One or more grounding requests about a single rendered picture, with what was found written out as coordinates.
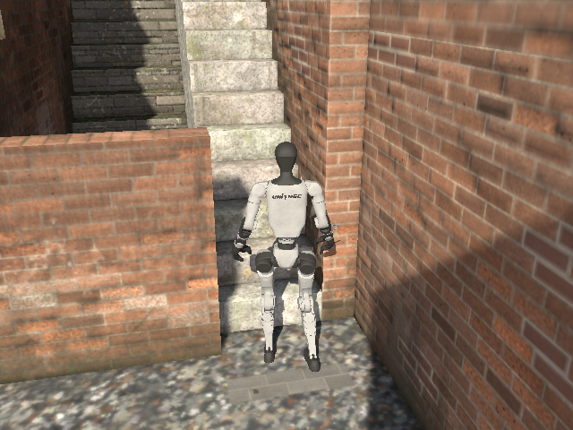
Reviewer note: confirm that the stairs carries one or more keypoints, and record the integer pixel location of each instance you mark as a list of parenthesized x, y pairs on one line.
[(231, 87)]

